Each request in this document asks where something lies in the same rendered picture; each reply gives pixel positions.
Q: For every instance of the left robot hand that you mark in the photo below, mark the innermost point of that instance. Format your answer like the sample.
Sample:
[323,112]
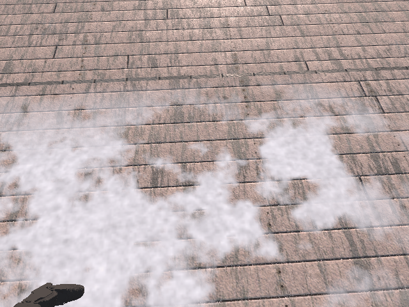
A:
[49,295]

